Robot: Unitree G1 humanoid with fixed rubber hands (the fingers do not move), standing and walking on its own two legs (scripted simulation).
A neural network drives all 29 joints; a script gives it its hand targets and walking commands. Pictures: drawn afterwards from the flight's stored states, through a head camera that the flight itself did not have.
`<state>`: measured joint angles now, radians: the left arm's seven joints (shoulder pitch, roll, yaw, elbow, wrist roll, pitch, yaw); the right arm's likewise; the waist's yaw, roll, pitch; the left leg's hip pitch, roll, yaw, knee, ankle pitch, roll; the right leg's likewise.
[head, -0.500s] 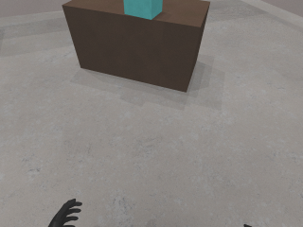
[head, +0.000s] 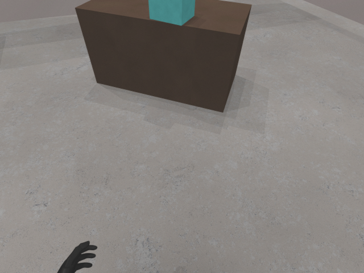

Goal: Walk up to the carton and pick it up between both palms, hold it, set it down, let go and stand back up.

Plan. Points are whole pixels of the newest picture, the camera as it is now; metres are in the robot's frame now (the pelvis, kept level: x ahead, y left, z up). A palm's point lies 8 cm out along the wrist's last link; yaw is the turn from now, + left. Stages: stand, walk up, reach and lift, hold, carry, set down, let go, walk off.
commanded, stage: stand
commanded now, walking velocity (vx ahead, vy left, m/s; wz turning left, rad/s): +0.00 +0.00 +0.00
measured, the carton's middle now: (172, 1) +1.77 +0.12 -0.01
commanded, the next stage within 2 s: walk up in 1.18 s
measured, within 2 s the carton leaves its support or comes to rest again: neither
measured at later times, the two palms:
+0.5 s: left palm out of the picture +0.13 +0.26 -0.09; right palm out of the picture +0.08 -0.28 -0.10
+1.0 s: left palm out of the picture +0.11 +0.26 -0.09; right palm out of the picture +0.07 -0.29 -0.10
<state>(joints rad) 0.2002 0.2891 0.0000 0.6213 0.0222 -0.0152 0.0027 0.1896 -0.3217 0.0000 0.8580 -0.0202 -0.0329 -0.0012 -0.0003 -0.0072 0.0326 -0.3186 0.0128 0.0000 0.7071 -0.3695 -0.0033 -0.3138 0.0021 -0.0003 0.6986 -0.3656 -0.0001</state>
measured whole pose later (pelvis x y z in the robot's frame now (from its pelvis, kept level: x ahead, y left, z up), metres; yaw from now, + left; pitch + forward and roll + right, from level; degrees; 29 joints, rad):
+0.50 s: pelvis -0.01 +0.00 +0.00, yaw +0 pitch -2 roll +0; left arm 0.20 0.29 0.00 0.68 0.02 -0.02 0.00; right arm 0.18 -0.32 0.00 0.91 -0.02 -0.03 0.00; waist 0.00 -0.01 0.03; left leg -0.32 0.01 0.00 0.71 -0.35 0.00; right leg -0.31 0.00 0.00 0.70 -0.35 0.00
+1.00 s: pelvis -0.02 +0.00 +0.00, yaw +0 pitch -2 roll +0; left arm 0.20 0.30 0.00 0.72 0.02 -0.02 0.00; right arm 0.18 -0.32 0.00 0.96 -0.02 -0.03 0.01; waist 0.00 -0.02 0.03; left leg -0.32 0.01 0.00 0.69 -0.33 0.00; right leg -0.31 0.00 0.00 0.68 -0.33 0.00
